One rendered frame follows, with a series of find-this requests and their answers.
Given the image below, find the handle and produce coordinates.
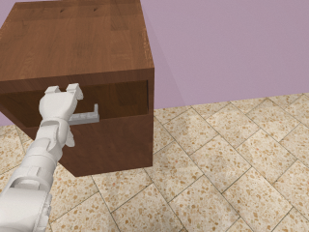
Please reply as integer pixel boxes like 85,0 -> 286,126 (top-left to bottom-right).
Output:
68,103 -> 99,126

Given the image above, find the robot left hand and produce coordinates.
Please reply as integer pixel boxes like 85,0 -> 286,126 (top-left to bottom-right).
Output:
39,83 -> 84,147

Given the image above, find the drawer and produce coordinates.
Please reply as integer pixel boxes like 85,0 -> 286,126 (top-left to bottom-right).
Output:
0,80 -> 148,128

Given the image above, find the left robot upper arm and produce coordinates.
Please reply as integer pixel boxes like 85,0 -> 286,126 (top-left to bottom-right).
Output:
0,188 -> 53,232

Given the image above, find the robot left forearm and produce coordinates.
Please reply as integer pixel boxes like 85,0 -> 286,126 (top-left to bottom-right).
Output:
0,117 -> 69,202

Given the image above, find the cabinet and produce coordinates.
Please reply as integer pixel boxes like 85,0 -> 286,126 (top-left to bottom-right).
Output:
0,0 -> 155,178

